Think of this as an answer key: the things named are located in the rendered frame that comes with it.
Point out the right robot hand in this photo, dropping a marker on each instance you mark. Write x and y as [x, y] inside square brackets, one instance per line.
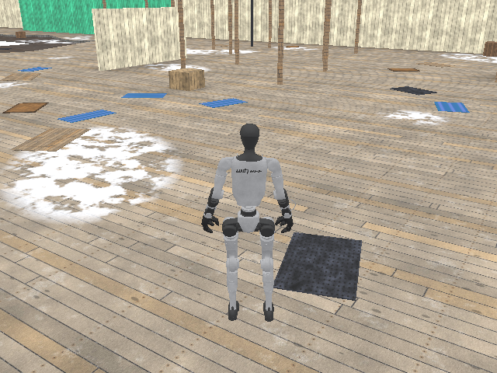
[282, 221]

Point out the right robot thigh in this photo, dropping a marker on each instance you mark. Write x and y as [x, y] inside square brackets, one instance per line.
[266, 231]

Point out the robot left upper arm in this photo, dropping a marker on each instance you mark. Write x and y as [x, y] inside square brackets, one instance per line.
[220, 177]

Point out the robot right shin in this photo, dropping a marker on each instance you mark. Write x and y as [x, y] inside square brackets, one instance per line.
[268, 282]

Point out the left robot hand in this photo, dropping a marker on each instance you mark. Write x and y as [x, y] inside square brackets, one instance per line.
[209, 221]

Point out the right robot forearm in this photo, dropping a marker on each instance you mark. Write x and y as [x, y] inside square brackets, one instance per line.
[284, 206]

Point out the left robot forearm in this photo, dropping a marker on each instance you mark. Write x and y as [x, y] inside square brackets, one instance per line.
[211, 205]

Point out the robot right upper arm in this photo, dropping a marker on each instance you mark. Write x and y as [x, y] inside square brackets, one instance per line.
[277, 177]

